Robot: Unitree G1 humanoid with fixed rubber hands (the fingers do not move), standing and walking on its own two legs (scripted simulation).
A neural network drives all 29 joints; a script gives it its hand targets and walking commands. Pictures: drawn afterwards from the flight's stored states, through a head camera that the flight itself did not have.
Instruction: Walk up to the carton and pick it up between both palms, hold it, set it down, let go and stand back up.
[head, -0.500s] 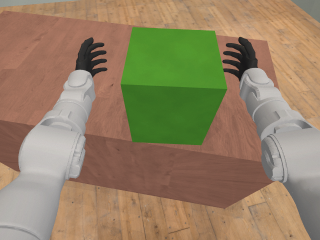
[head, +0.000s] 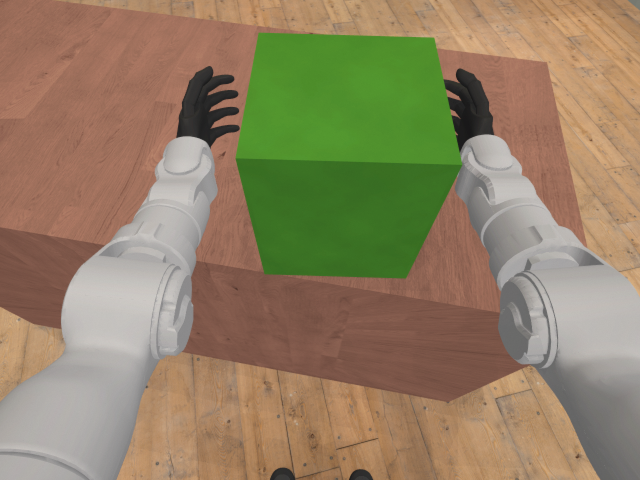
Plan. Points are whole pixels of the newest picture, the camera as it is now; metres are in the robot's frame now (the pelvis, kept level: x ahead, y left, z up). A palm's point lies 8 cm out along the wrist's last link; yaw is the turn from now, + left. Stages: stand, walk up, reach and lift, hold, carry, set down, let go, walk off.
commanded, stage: reach and lift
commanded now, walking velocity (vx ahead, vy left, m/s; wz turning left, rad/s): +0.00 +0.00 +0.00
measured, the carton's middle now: (340, 168) +0.50 +0.00 +0.06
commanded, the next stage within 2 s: none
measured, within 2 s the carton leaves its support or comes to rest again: neither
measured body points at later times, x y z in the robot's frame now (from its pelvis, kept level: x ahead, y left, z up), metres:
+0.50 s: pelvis +0.03 -0.01 +0.02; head +0.11 +0.00 +0.46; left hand +0.50 +0.15 +0.12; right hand +0.49 -0.16 +0.12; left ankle +0.01 +0.10 -0.74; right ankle +0.01 -0.11 -0.74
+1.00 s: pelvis +0.04 -0.01 +0.02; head +0.12 +0.01 +0.46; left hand +0.50 +0.15 +0.12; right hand +0.49 -0.16 +0.12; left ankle +0.01 +0.10 -0.74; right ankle +0.01 -0.11 -0.73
